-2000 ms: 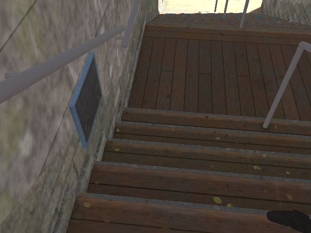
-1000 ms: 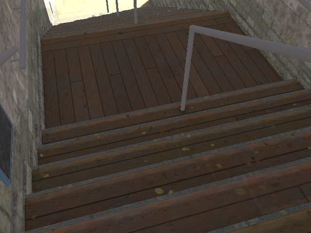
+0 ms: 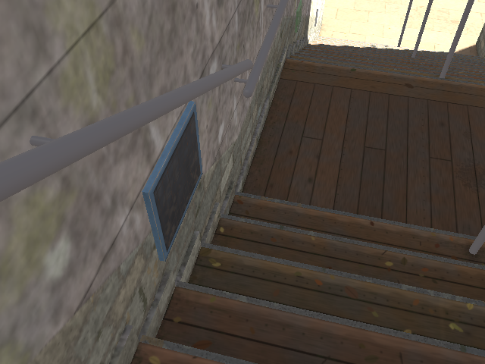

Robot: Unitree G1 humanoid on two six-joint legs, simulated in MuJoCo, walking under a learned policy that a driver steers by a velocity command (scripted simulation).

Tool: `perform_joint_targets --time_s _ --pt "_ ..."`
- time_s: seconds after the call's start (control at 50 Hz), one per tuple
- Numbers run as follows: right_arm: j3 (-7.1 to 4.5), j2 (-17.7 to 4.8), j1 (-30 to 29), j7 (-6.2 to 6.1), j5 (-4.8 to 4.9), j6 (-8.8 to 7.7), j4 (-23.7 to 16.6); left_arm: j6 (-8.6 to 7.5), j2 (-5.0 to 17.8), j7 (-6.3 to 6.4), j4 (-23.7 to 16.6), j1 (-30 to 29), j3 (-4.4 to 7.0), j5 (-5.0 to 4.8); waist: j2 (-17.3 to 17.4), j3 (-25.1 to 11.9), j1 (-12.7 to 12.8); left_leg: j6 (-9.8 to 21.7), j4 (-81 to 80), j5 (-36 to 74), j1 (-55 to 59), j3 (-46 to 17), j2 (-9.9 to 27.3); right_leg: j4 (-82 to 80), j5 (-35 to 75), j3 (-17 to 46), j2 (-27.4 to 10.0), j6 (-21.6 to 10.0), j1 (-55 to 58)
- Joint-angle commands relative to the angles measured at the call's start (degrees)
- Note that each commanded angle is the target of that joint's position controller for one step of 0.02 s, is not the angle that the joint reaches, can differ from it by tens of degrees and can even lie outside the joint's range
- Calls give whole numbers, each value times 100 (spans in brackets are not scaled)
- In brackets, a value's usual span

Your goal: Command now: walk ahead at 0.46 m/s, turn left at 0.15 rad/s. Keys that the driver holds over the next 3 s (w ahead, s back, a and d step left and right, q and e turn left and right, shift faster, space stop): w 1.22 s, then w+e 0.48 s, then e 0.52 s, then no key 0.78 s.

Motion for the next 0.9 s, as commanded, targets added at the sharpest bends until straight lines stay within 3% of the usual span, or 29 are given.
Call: perform_joint_targets --time_s 0.02,0.08,0.12,0.14,0.16,0.18,0.2,0.22,0.26,0.3,0.32,0.34,0.36,0.4,0.46,0.48,0.52,0.54,0.58,0.6,0.62,0.64,0.66,0.68,0.72,0.78,0.82,0.84,0.9 --pt "58 -142 16 156 116 18 -176 -362 1083 20 -767 -988 187 -99 -439 826 -485 -387 -1183 1317 4456 1105 -109 -1425 1076 457 -433 -331 -4111" --pt "1 -568 -663 65 165 55 -553 -222 1455 -178 -760 -396 268 -155 -431 1196 -189 -318 -2320 -1074 3768 1079 -292 -640 2241 1576 -1140 -545 -1832" --pt "-170 -968 1390 -39 231 91 97 -60 1562 -357 -912 -1091 355 -135 -366 941 -957 74 -4357 -867 4386 1207 -299 1171 3891 1943 -1182 -502 -171" --pt "-303 -1221 2702 -46 267 6 562 -21 1375 -529 -739 -426 352 92 337 232 -1005 842 -4107 134 6344 388 255 3283 4266 1624 -908 -44 -915" --pt "-296 -1262 3034 -43 171 10 597 38 451 -609 -553 700 187 -30 937 -1291 -583 2529 -1757 4297 8917 -1078 1641 6045 -495 908 -282 598 -3118" --pt "-351 -1105 3645 -98 119 -35 674 0 333 -637 -1126 -266 65 -103 172 -1246 -1265 2614 -2203 3063 9631 -2071 1911 6106 -475 886 -459 674 -5052" --pt "-364 -1052 3141 -148 199 -101 587 -50 467 -572 -1618 -1544 105 -200 -377 -150 -1493 2246 -3055 250 8712 -2359 1994 5202 348 1036 -694 600 -6187" --pt "-114 -314 2231 -174 279 -93 354 5 828 -402 -1708 -1979 267 -101 -848 331 -1058 1876 -3418 -1516 7079 -2136 1697 3562 1617 1145 -1080 456 -5849" --pt "157 350 504 -209 348 -59 -54 85 760 -194 -1121 -1483 277 201 -639 1128 -212 1886 -4095 -1367 3012 -1308 1358 619 3637 1349 -1913 382 -3444" --pt "-5 -385 1057 -195 449 -137 162 279 503 -284 -865 -1151 206 196 16 504 -102 2032 -3992 -1587 1686 -1201 957 1231 3661 730 -1599 643 -1819" --pt "-366 -1153 1316 -523 1133 -95 220 526 591 -102 -883 -606 283 -118 -274 76 164 1524 -3818 373 2063 -778 1150 1185 4185 414 -1123 630 -361" --pt "2 -408 1095 -301 318 -284 119 305 502 -380 -869 -1065 153 281 -289 577 -161 1501 -3323 -1685 1379 -330 513 862 4852 632 -1412 529 -1264" --pt "4 -241 1280 -366 248 -387 261 230 834 -413 -1092 -1761 247 327 -185 662 -515 1426 -2856 -2520 2696 -701 737 68 5742 1147 -1651 544 -2541" --pt "151 179 2138 -493 411 -371 460 253 784 -380 -1125 -2358 159 212 -339 550 -1022 1259 -1924 -3319 3995 -812 783 -1921 6866 1299 -1819 643 -3474" --pt "117 -475 1911 -203 188 -163 394 339 716 -396 -1219 -2415 90 86 128 854 -671 1232 -2225 -4374 1153 -581 471 -1166 6370 286 -1134 629 -278" --pt "-248 -784 2078 -591 1124 22 329 497 585 -372 -1518 -3005 227 -451 -119 787 -999 742 -2424 -3452 2136 -404 535 -2044 6520 528 -982 575 -52" --pt "-297 -809 2010 -835 820 195 372 452 682 -288 -1625 -3130 281 -514 194 1464 -1051 550 -1825 -3403 2805 -479 613 -3063 5859 784 -1265 490 -242" --pt "-12 -547 1839 -398 -43 48 565 401 1263 -311 -1175 -1961 319 116 -282 1513 -410 581 -683 -3966 2863 -777 989 -3295 6078 452 -1398 245 121" --pt "-249 -967 2276 295 -69 20 877 291 2175 -345 -217 863 886 175 -998 342 636 146 2678 -2554 1727 103 -191 -2797 6441 243 -1220 -425 3542" --pt "-18 216 3756 522 168 -21 1110 304 2237 -528 -82 1396 833 150 -2311 -1593 26 16 5572 -5818 87 275 -816 -1014 9404 1185 -2268 -1731 5819" --pt "-414 -671 2611 -426 1073 86 599 483 1525 -427 -251 1043 735 -398 -802 -1007 297 12 5956 -6045 -864 488 -509 -1602 9407 2273 -3220 -808 4880" --pt "-268 -402 2007 -752 1076 182 142 564 1962 -261 -283 707 824 -462 -1466 -969 115 -50 6381 -5405 -1377 725 -569 -2758 6357 3357 -3731 -1308 4195" --pt "-250 -294 1349 -911 820 302 104 580 1273 -108 -338 233 627 -501 -1027 -71 6 -33 5780 -4933 -1518 645 -221 -3295 4801 3222 -3445 -1154 3057" --pt "112 165 1599 -413 480 80 -105 314 1198 -515 -375 37 389 264 -1638 838 -184 251 6120 -2996 -1756 -456 -24 -3019 3741 3444 -3071 -1160 1425" --pt "209 426 1859 -103 342 9 -87 215 248 -463 -287 -648 127 480 -385 1334 -758 590 4026 -1534 -1257 -644 370 -3460 2709 2709 -2641 -815 -337" --pt "-9 -476 1124 97 238 -5 -235 -179 474 -179 -436 -1385 122 120 -553 793 -643 356 814 304 353 -104 134 -3751 2316 1425 -1806 -778 -1569" --pt "51 -325 712 130 233 97 -324 -165 913 -177 -47 -737 188 224 -871 734 -498 141 616 228 391 375 230 -3451 2375 1260 -1688 -882 -1447" --pt "-124 -200 1051 -341 638 412 -17 70 1375 -65 -37 -205 404 -629 -623 324 -851 -73 -35 -62 1528 628 183 -3337 4644 1474 -1839 -579 -756" --pt "-176 -224 28 -522 703 497 -52 192 838 94 216 515 335 -551 -704 943 -251 -14 -1326 707 304 407 313 -2631 3994 1628 -1690 -502 774"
